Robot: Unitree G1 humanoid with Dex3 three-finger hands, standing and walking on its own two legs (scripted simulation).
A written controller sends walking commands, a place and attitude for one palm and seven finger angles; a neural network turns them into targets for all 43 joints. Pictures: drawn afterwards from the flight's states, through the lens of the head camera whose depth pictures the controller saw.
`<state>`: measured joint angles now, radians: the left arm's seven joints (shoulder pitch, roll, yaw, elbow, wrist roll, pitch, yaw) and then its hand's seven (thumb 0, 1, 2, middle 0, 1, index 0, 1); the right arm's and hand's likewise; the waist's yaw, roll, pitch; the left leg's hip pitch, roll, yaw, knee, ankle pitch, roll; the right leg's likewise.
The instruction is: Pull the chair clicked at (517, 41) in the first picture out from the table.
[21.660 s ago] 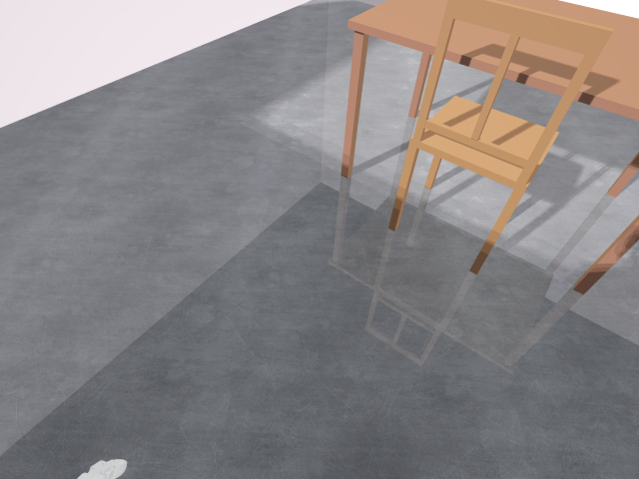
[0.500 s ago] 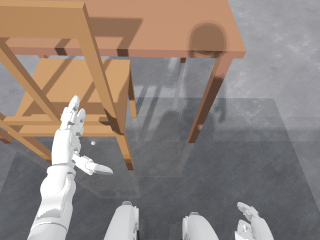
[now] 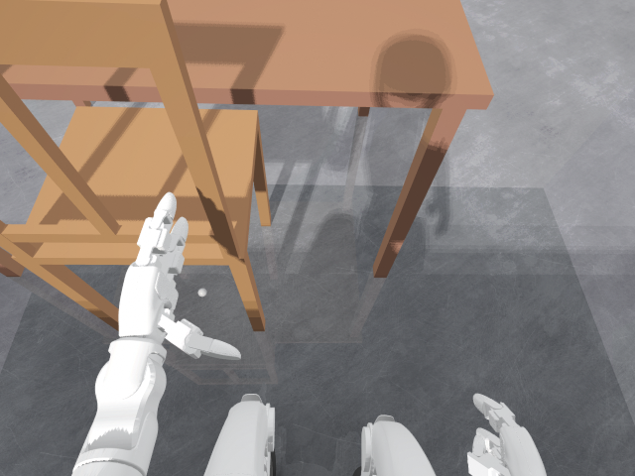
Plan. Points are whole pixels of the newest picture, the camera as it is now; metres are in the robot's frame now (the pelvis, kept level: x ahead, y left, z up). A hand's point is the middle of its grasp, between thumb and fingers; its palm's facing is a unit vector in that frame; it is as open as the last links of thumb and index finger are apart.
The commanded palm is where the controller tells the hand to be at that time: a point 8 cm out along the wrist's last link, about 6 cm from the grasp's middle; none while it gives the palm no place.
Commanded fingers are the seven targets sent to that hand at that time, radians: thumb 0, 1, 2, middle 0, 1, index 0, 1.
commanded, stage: push the fingers through the gap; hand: left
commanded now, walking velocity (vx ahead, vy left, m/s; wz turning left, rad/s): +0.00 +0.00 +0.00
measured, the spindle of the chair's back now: (57, 167) +0.47 +0.36 +0.06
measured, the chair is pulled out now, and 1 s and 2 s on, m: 0.00 0.00 0.00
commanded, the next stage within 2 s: hook a spindle and tug to test in 1.68 s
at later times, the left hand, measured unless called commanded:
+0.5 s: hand (209, 254) +0.37 +0.15 +0.03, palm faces +0.01 -1.00 -0.03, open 16.9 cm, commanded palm +0.35 +0.20 +0.03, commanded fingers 0.00 -0.50 0.30 -0.06 -0.08 -0.06 -0.08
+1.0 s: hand (210, 221) +0.41 +0.16 +0.03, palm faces +0.04 -1.00 -0.02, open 16.9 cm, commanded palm +0.40 +0.21 +0.03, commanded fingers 0.00 -0.50 0.30 -0.06 -0.08 -0.06 -0.08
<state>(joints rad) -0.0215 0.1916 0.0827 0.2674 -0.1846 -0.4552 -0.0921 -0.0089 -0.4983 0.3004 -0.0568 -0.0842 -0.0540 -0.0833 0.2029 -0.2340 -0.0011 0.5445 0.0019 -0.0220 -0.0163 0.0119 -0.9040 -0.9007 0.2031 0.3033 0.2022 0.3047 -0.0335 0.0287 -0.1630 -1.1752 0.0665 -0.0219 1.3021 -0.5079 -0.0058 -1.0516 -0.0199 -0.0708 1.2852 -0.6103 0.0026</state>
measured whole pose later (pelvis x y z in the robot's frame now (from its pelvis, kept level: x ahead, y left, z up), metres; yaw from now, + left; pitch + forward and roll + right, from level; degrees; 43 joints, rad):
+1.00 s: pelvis +0.00 +0.00 +0.00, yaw -1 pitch +24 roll -3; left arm -0.44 0.25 0.21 0.67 -0.14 -0.49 -0.07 -0.01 -0.50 0.30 -0.06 -0.08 -0.06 -0.08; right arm 0.24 -0.24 0.00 0.61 -0.01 0.02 -0.01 0.01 -0.90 -0.90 0.20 0.30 0.20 0.30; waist -0.08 0.03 -0.17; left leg -1.21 0.07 -0.01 1.29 -0.49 0.00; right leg -1.10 -0.01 -0.06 1.28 -0.59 0.01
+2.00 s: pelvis +0.00 +0.00 +0.00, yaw -1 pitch +25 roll -3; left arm -0.62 0.27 0.26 0.89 -0.10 -0.52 -0.05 -0.01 -0.50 0.30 -0.13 -0.29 -0.12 -0.29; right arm 0.26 -0.24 0.00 0.61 -0.02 0.08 0.01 0.01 -0.91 -0.90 0.20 0.30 0.20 0.30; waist -0.11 0.03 -0.17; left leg -1.23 0.08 -0.01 1.29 -0.50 -0.01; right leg -1.12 -0.01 -0.05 1.29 -0.59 0.00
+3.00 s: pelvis +0.01 +0.01 +0.01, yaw -2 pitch +24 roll -3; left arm -0.47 0.24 0.23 0.73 -0.13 -0.49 -0.05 0.01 0.65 0.79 -0.42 -1.45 -0.39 -1.45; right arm 0.27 -0.23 0.00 0.59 -0.01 0.08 0.03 0.01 -0.91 -0.90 0.20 0.30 0.20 0.30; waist -0.10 0.03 -0.17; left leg -1.19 0.08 0.01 1.27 -0.51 0.00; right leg -1.08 0.00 -0.03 1.25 -0.59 0.02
